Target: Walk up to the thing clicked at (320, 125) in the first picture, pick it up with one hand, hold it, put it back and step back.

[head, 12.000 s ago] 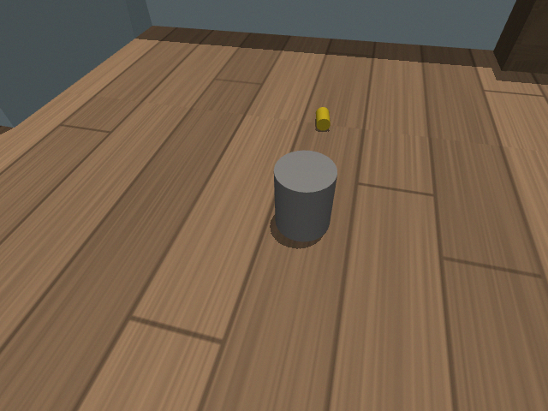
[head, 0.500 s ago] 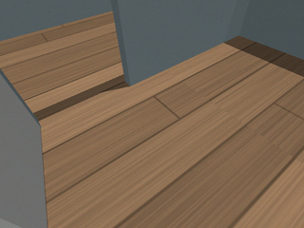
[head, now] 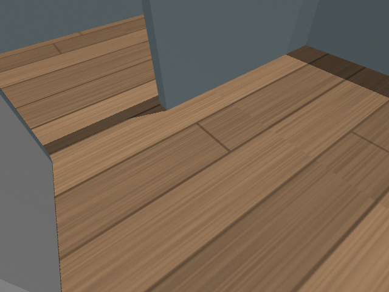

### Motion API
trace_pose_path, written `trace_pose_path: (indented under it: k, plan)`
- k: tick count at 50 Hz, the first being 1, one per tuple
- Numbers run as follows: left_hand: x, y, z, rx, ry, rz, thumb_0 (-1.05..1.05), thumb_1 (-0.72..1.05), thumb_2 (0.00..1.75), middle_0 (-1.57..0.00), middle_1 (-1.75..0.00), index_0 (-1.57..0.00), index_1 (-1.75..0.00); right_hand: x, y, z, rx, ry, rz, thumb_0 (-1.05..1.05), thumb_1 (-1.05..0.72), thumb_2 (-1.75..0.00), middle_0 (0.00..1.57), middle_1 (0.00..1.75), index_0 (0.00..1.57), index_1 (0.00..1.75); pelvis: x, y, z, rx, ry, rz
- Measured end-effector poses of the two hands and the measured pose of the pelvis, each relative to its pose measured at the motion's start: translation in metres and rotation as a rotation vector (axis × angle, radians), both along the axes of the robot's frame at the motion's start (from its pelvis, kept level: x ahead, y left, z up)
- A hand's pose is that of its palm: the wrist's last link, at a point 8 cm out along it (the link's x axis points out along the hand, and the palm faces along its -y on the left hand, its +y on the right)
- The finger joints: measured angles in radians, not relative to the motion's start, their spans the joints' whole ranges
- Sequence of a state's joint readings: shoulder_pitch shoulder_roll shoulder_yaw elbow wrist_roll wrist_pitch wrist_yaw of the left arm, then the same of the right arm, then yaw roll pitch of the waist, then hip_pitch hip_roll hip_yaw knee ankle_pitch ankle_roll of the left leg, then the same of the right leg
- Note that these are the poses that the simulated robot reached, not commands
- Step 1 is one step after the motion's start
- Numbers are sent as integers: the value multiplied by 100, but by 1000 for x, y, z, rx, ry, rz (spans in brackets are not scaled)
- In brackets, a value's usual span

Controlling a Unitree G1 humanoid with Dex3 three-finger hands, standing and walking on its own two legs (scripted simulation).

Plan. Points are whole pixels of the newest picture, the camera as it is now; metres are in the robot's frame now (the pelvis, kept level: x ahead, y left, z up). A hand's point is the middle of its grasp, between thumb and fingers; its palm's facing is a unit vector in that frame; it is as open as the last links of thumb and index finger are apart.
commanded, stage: stand
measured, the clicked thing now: out of the picture +0.32 -1.31 -0.74
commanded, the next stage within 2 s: walk up in 0.52 s
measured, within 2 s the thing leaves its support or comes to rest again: neither
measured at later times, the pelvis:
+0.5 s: pelvis +0.01 +0.00 +0.00, yaw +0 degrees
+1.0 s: pelvis +0.10 +0.06 +0.00, yaw -2 degrees
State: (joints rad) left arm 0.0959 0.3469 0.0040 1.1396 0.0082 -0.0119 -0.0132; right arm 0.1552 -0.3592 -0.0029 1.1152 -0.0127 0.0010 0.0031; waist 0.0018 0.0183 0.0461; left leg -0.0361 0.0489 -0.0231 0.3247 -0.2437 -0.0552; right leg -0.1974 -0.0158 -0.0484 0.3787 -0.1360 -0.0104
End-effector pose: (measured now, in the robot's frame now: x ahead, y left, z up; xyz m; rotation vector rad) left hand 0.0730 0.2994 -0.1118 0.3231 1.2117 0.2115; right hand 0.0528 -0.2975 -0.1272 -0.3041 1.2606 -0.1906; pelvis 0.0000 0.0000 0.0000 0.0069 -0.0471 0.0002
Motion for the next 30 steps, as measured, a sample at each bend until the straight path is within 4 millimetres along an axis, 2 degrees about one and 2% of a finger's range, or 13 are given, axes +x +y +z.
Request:
trace_pose_path:
  k: [16,27,30]
  plan:
    - [0,1,-2,-1,20,5,1,91,89,-21,-30,-20,-30,0,-1,0,-3,20,0,0,-90,-90,20,30,20,30,4,0,0,-2,9,1]
    - [7,1,-1,-9,10,6,1,91,89,-21,-30,-20,-30,13,2,1,1,-3,10,0,-90,-90,20,30,20,30,9,1,0,-3,11,3]
    - [8,7,1,-24,-28,17,1,91,89,-21,-30,-20,-30,19,-2,4,-1,-25,28,0,-90,-90,21,30,20,30,15,3,-2,-12,19,15]
